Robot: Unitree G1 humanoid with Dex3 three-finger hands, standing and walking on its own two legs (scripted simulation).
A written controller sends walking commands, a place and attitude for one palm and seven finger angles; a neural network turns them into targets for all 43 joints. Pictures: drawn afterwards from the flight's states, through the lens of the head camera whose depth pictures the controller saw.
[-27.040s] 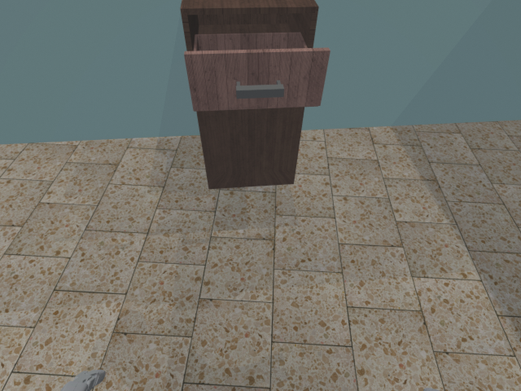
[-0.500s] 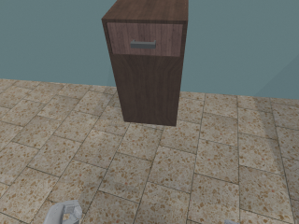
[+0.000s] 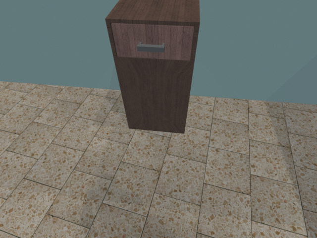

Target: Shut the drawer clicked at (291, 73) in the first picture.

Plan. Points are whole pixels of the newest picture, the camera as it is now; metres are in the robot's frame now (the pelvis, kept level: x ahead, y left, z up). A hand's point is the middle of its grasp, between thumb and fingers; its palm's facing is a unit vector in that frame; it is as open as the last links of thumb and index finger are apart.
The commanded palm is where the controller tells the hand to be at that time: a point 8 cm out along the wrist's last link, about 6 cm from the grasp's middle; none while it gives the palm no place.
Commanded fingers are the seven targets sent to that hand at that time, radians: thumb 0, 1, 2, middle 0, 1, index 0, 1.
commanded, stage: let the arm hang, fingers relaxed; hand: left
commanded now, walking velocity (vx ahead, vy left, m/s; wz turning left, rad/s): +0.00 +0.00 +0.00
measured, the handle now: (151, 46) +0.98 +0.10 -0.02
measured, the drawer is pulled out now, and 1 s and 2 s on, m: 0.00 0.00 0.00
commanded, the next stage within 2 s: look to check the result in 0.40 s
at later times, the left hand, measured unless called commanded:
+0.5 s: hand out of the picture +0.00 +0.18 -0.17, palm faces +0.02 -0.98 -0.19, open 7.4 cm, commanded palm none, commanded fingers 0.00 0.90 0.90 -0.20 -0.30 -0.20 -0.30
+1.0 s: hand out of the picture +0.03 +0.20 -0.17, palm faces +0.01 -0.98 -0.22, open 7.4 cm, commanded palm none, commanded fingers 0.00 0.90 0.90 -0.20 -0.30 -0.20 -0.30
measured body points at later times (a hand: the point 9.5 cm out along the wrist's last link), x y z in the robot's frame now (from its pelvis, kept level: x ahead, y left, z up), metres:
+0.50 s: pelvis +0.01 +0.01 +0.00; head +0.02 +0.00 +0.45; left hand +0.00 +0.23 -0.16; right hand -0.03 -0.19 -0.17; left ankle +0.00 +0.12 -0.74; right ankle +0.01 -0.10 -0.74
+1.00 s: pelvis +0.01 +0.01 +0.00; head +0.02 +0.01 +0.45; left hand +0.03 +0.25 -0.15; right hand +0.00 -0.21 -0.16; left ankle +0.00 +0.12 -0.74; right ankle +0.01 -0.10 -0.74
